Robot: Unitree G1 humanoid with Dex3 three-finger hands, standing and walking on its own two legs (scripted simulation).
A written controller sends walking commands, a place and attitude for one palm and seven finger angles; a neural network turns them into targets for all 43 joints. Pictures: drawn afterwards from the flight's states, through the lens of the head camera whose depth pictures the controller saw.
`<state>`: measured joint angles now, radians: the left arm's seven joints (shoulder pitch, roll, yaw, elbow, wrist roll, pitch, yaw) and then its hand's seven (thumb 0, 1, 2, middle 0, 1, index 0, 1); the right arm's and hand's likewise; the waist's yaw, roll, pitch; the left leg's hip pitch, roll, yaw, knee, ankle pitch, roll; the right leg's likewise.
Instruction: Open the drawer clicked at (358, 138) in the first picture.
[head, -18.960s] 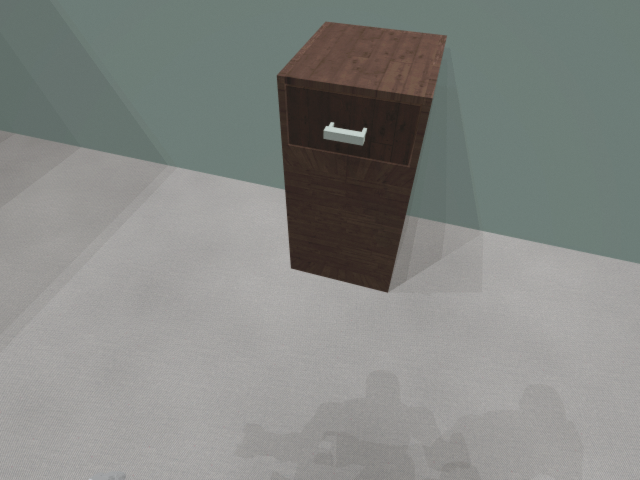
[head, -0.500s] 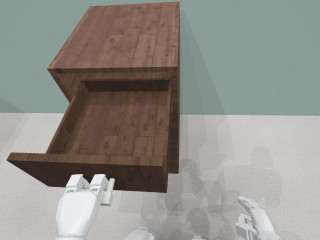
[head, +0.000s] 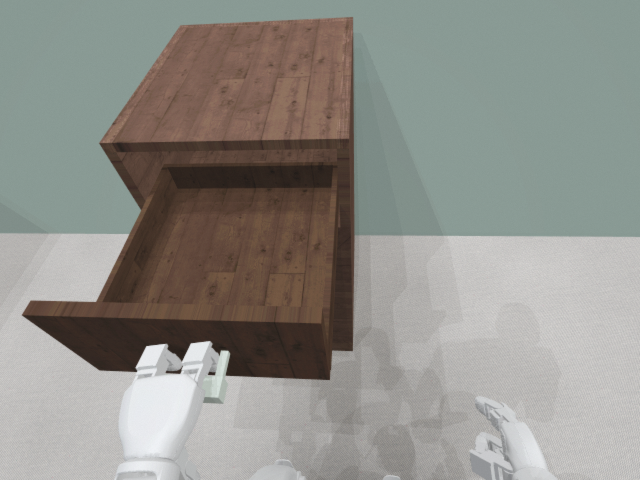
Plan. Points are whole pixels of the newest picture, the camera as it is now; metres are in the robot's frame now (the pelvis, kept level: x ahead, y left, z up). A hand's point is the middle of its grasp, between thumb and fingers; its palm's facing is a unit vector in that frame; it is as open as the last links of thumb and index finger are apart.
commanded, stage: lift the hand off the handle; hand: left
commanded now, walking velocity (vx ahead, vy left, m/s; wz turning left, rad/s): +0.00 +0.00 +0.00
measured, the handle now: (185, 372) +0.26 +0.20 -0.01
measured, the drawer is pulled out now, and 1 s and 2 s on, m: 0.30 0.29 0.29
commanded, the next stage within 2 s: none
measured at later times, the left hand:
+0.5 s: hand (185, 407) +0.22 +0.19 -0.02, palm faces -0.03 -0.13 -0.99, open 13.5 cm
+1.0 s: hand (165, 396) +0.22 +0.20 +0.02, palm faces -0.01 -0.15 -0.99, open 13.5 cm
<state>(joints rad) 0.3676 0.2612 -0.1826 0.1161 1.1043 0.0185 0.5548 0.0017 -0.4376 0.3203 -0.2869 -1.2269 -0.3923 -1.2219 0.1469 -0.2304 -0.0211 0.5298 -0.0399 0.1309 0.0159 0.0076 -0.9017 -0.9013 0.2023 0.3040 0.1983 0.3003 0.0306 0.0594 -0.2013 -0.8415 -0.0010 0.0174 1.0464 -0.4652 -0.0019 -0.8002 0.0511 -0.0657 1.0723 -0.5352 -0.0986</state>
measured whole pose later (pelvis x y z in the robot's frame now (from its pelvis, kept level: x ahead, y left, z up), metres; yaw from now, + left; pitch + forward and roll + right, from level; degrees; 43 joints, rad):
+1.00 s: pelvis +0.01 +0.02 +0.03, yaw +0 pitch +10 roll +0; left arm 0.37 0.28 -0.23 0.02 1.06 0.08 0.45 0.00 -0.49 0.30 -0.32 -1.20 -0.39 -1.23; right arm 0.14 -0.23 -0.01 0.52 -0.02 0.15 0.03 0.01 -0.90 -0.90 0.20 0.30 0.20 0.30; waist 0.05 0.08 -0.16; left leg -0.65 -0.01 0.03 0.89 -0.42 0.02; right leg -0.60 0.05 -0.05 0.90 -0.47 -0.07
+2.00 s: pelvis +0.02 +0.02 +0.05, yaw -1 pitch +6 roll +0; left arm 0.41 0.35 -0.20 -0.22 0.99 0.08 0.27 0.00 -0.49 0.30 -0.39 -1.23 -0.37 -1.23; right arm 0.14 -0.23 0.00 0.52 -0.01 0.13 0.04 0.01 -0.90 -0.90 0.20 0.30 0.20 0.30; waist 0.09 0.09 -0.11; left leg -0.46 -0.01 0.03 0.73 -0.36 0.03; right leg -0.42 0.05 -0.03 0.73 -0.41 -0.06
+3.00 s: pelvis +0.02 +0.02 +0.06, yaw -2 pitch +2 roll +0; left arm 0.48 0.41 -0.12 -0.43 0.92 0.12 0.13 0.00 -0.49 0.30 -0.32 -1.20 -0.32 -1.20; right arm 0.13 -0.24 0.03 0.49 0.02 0.15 0.06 0.01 -0.90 -0.90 0.20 0.30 0.20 0.30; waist 0.10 0.11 -0.09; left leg -0.34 -0.01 0.04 0.62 -0.33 0.03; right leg -0.29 0.06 -0.02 0.61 -0.36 -0.06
